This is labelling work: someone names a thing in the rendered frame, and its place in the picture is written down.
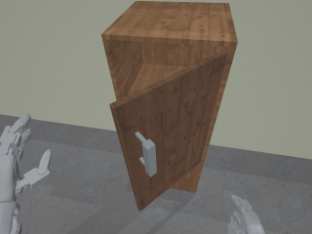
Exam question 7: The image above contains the right robot hand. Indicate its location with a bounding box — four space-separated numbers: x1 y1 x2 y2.
227 194 265 234

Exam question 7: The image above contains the handle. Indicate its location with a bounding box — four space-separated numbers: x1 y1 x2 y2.
135 132 157 177

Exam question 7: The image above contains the left robot hand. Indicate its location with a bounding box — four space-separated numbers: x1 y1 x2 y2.
0 113 52 202

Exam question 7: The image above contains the cupboard door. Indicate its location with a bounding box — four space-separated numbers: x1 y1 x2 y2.
109 50 229 211

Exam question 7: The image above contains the robot left forearm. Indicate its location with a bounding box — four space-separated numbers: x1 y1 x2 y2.
0 200 22 234

